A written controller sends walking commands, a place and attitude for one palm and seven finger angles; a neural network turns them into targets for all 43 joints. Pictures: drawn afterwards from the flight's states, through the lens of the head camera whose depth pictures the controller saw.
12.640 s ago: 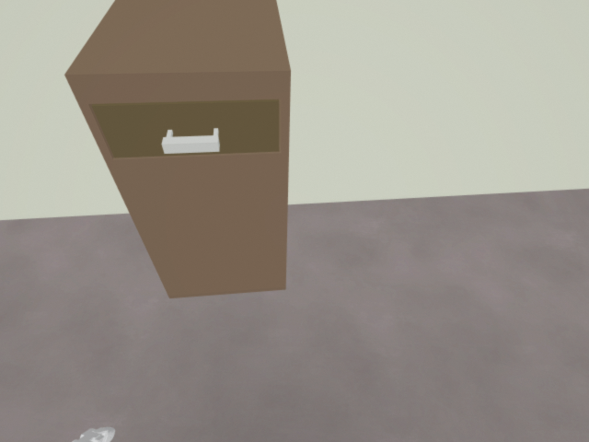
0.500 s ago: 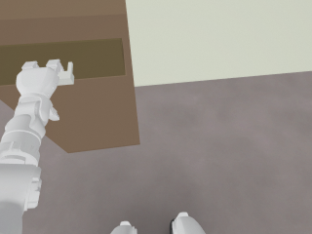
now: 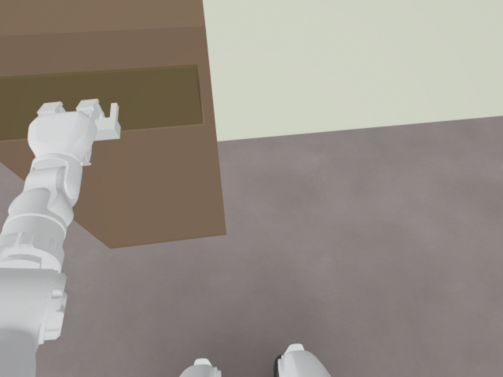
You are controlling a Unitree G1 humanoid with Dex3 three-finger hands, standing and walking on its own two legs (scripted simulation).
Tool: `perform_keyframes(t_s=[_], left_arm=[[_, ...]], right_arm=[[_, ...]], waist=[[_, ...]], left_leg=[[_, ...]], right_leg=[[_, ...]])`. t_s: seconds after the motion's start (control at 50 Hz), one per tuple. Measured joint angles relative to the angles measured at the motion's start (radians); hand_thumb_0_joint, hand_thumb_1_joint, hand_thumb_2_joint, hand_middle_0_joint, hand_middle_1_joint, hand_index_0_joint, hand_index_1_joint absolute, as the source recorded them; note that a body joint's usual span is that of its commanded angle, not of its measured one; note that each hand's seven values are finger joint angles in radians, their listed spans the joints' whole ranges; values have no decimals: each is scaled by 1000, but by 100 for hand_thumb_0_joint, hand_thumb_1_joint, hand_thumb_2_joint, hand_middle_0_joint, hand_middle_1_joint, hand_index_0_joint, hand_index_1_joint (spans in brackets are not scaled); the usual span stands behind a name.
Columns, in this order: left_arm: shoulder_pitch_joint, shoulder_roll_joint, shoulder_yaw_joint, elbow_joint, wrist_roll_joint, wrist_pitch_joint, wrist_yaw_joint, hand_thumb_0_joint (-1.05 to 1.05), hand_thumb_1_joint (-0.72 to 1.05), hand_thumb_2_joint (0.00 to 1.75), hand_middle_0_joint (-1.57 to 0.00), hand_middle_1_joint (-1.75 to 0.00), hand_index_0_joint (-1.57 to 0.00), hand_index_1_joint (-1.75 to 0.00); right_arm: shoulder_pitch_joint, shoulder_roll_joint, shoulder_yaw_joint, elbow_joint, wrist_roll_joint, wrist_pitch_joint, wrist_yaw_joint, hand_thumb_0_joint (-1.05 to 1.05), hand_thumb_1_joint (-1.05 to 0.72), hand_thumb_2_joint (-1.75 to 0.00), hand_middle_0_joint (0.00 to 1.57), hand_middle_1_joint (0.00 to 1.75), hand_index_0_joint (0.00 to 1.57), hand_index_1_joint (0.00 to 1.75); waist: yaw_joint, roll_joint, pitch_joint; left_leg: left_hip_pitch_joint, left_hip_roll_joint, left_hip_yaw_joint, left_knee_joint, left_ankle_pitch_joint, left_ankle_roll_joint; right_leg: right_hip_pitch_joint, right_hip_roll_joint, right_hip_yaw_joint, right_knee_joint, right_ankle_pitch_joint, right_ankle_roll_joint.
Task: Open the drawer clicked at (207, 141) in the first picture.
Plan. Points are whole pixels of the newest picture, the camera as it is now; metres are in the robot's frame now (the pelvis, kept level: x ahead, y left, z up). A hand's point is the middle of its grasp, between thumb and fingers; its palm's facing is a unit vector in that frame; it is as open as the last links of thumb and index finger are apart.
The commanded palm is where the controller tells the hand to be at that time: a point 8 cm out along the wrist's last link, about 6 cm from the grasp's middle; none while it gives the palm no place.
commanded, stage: pull the drawer open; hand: left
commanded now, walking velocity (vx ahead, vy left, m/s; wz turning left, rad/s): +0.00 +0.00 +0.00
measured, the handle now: (82, 120) +0.53 +0.28 +0.03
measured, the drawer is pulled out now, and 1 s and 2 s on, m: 0.00 0.10 0.21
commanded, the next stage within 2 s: none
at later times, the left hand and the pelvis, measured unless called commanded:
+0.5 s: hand (79, 167) +0.45 +0.27 +0.01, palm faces -0.05 -0.03 -1.00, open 6.3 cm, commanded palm +0.41 +0.26 +0.06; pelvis +0.01 +0.01 +0.01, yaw -1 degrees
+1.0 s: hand (75, 207) +0.38 +0.26 +0.01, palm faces -0.02 -0.03 -1.00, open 6.2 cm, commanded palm +0.35 +0.26 +0.06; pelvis +0.02 +0.00 +0.02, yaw +0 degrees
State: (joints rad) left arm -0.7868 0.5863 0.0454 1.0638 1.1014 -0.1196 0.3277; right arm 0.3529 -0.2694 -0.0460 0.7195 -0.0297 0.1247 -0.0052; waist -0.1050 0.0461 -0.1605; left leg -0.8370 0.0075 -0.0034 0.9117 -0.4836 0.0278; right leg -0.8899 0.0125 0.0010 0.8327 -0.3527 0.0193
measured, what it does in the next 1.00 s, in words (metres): stands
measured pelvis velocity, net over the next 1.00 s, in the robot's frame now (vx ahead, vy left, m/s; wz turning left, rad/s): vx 0.02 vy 0.00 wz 0.01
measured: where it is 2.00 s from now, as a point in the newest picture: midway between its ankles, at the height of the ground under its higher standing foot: outside the picture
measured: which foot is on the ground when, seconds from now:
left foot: down 0.00-1.00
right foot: down 0.00-1.00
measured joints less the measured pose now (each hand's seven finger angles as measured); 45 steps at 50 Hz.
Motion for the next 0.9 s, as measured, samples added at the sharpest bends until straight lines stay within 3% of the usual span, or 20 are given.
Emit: perform_keyframes(t_s=[0.26, 0.54, 0.9], left_arm=[[35, 0, 4, -32, -12, 12, -7, 1, 66, 77, -30, -132, -33, -133], [220, -73, 2, -202, -29, 25, 17, 1, 67, 78, -27, -134, -32, -132], [472, -146, -46, -456, -41, 91, 39, 2, 66, 80, -27, -135, -33, -133]], right_arm=[[-5, -1, -5, -15, 5, 5, 1, 0, -90, -90, 20, 30, 21, 30], [-20, 12, -14, -29, 17, 19, 11, 0, -90, -90, 20, 30, 21, 30], [-103, 16, -14, -75, 24, 5, 8, 0, -90, -90, 20, 30, 21, 30]], waist=[[1, -1, 1], [45, 3, -9], [83, 6, 2]], left_leg=[[17, 4, 11, -15, 4, 2], [107, 1, 25, -69, 2, 8], [212, -4, 11, -119, 11, 2]], right_leg=[[13, 4, 11, -15, 8, 2], [94, 3, 25, -59, 4, 7], [201, -4, 11, -98, 0, 3]])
